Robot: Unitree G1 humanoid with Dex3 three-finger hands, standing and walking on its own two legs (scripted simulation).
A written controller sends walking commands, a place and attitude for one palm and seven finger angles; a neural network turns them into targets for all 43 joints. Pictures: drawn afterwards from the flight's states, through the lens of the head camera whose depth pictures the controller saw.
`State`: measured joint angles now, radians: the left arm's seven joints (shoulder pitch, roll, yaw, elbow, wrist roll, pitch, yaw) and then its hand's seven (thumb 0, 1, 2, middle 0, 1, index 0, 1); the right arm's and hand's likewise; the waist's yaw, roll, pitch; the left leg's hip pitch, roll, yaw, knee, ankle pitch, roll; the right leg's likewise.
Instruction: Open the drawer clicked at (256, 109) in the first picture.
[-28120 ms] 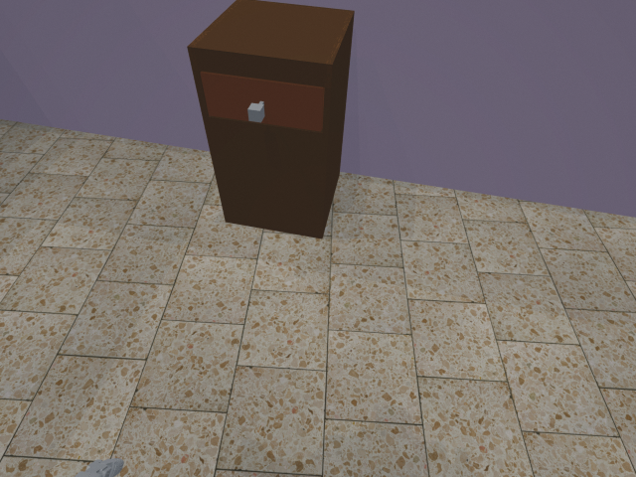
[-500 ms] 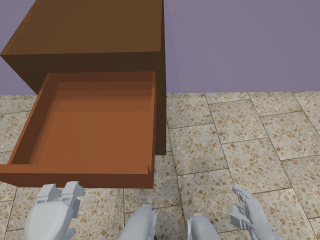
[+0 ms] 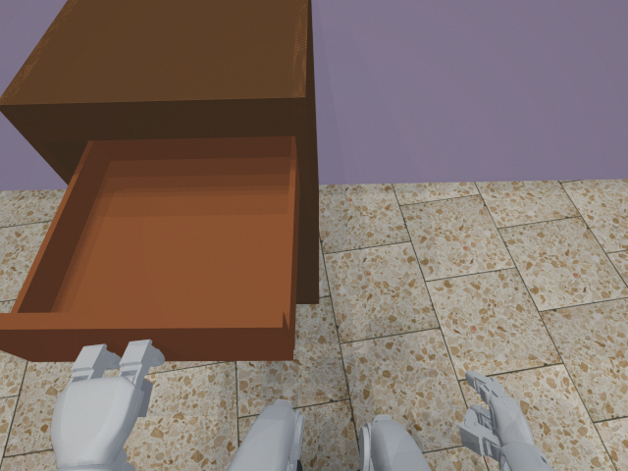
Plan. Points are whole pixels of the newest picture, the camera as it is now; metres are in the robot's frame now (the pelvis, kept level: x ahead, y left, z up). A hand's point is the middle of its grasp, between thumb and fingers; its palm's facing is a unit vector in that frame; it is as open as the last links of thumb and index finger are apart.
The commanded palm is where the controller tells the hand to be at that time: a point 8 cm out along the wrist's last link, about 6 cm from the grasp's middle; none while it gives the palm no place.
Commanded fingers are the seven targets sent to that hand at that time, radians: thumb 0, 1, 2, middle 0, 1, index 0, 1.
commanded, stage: lift the hand off the handle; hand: left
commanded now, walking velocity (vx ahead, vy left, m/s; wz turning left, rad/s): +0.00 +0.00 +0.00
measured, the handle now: (131, 379) +0.22 +0.26 -0.03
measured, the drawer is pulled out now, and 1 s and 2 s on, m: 0.30 0.30 0.30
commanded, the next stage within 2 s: none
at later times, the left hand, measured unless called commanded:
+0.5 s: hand (107, 408) +0.18 +0.27 -0.01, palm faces -0.06 -0.08 -0.99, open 13.5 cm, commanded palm +0.17 +0.26 +0.05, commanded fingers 0.00 -0.50 0.30 -0.30 -1.20 -0.30 -1.20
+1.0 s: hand (88, 403) +0.18 +0.27 +0.03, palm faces -0.05 -0.09 -0.99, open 13.7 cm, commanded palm +0.17 +0.26 +0.09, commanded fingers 0.00 -0.50 0.30 -0.30 -1.20 -0.30 -1.20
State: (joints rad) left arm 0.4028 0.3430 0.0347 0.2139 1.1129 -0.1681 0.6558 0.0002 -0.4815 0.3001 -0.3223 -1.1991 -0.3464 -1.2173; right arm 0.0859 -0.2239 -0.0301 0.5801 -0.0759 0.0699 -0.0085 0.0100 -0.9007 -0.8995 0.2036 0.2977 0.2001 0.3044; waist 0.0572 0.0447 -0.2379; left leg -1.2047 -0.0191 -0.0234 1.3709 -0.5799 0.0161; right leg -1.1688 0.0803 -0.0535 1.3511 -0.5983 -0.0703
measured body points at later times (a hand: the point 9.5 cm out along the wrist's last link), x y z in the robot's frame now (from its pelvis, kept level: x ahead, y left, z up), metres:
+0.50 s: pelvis +0.01 +0.01 +0.03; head +0.08 -0.01 +0.48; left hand +0.18 +0.27 +0.04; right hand +0.21 -0.23 -0.08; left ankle +0.03 +0.11 -0.60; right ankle +0.02 -0.08 -0.60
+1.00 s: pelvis +0.02 +0.02 +0.05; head +0.08 +0.00 +0.50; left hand +0.18 +0.27 +0.08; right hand +0.23 -0.20 -0.05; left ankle +0.03 +0.11 -0.60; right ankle +0.02 -0.08 -0.60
